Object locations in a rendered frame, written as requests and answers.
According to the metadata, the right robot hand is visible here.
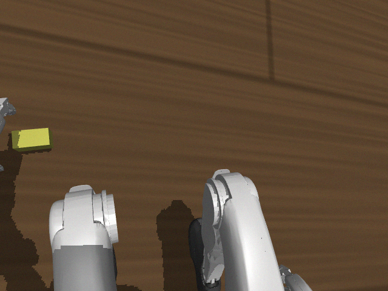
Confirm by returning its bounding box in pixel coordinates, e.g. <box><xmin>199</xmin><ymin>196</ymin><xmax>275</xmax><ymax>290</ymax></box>
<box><xmin>278</xmin><ymin>264</ymin><xmax>312</xmax><ymax>291</ymax></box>

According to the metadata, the small box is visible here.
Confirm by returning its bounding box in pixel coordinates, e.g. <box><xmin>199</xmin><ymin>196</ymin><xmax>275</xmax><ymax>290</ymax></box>
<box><xmin>12</xmin><ymin>128</ymin><xmax>54</xmax><ymax>152</ymax></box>

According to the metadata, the left robot hand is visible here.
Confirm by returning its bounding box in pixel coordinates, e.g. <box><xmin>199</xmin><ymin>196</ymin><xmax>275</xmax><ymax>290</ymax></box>
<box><xmin>0</xmin><ymin>98</ymin><xmax>16</xmax><ymax>172</ymax></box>

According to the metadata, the right robot foot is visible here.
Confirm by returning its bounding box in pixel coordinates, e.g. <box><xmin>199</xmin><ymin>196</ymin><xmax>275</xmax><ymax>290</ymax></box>
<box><xmin>188</xmin><ymin>218</ymin><xmax>221</xmax><ymax>291</ymax></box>

